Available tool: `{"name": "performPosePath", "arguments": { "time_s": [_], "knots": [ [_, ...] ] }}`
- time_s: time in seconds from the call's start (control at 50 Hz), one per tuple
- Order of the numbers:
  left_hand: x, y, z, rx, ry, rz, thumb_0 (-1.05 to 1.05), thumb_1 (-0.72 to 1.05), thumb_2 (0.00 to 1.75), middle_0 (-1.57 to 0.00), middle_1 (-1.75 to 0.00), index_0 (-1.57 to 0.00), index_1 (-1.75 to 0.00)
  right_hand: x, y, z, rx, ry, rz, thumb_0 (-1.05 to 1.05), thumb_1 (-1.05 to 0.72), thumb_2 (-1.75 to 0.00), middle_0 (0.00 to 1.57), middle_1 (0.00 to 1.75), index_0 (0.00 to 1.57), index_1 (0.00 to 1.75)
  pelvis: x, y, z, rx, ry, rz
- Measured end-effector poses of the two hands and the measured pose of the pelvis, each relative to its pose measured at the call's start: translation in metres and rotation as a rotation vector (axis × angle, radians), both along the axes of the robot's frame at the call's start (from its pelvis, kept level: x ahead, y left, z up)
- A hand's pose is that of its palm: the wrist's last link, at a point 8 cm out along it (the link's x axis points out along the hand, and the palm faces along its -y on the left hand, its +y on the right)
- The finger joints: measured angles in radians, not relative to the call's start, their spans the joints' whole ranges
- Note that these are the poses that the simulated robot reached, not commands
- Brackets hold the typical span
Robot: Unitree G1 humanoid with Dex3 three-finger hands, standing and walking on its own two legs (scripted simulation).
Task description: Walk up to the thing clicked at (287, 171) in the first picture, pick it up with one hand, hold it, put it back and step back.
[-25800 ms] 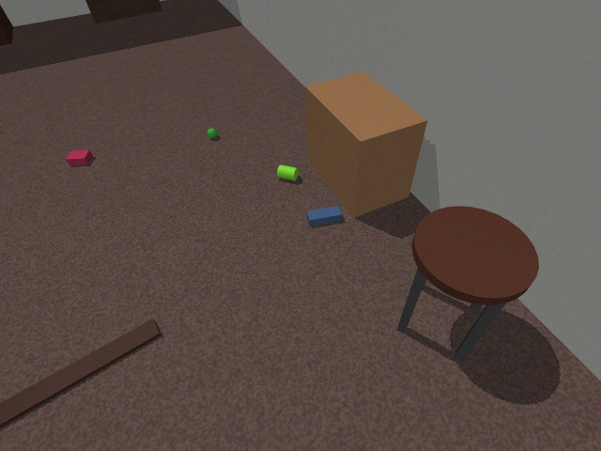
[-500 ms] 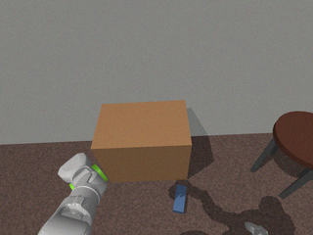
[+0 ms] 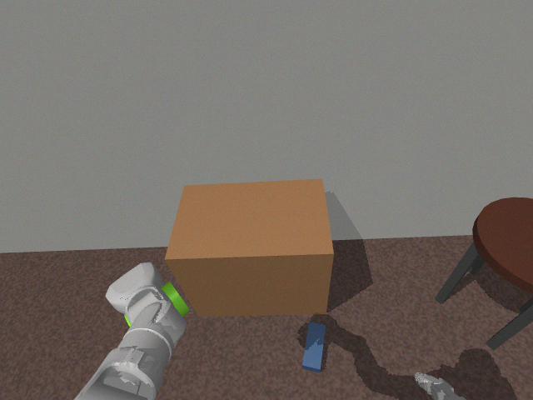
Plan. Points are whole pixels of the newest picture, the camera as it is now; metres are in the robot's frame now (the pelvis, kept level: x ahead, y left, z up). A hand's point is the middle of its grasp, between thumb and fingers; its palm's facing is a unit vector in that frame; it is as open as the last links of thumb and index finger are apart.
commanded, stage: hold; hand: left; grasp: from above
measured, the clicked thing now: (158, 311) +0.32 +0.24 -0.09
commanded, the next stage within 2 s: crouch in 0.96 s
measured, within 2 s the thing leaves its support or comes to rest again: neither
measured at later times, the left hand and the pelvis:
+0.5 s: hand (156, 316) +0.29 +0.22 -0.04, palm faces -0.27 -0.33 -0.91, open 9.2 cm; pelvis -0.01 +0.00 +0.00, yaw +0 degrees
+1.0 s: hand (157, 312) +0.30 +0.22 -0.04, palm faces -0.26 -0.34 -0.90, open 9.1 cm; pelvis +0.00 +0.00 +0.00, yaw +0 degrees
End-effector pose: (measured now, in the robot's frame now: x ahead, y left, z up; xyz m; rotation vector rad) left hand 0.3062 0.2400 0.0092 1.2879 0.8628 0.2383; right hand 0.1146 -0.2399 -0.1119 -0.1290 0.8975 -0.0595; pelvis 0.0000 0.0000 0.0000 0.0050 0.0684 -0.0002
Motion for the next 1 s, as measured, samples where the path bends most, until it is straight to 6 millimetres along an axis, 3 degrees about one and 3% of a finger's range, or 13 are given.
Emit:
{"name": "performPosePath", "arguments": {
  "time_s": [0.6, 1.0],
  "knots": [
    [-0.019, -0.013, 0.007, -0.014, -0.018, 0.059, 0.0, 0.15, 0.27, -0.77, -0.38, -0.8, -0.41, 0.034, 0.009, 0.011, 0.009, -0.092, 0.061, 0.02, -0.91, -0.9, 0.2, 0.3, 0.2, 0.3, -0.005, -0.004, 0.001, 0.003, -0.025, 0.007],
    [-0.01, -0.011, 0.004, -0.011, -0.011, 0.081, 0.0, 0.15, 0.23, -0.81, -0.35, -0.83, -0.37, 0.028, 0.008, 0.006, 0.005, -0.057, 0.051, 0.02, -0.91, -0.9, 0.2, 0.3, 0.2, 0.3, -0.001, -0.002, 0.0, 0.001, -0.011, 0.006]
  ]
}}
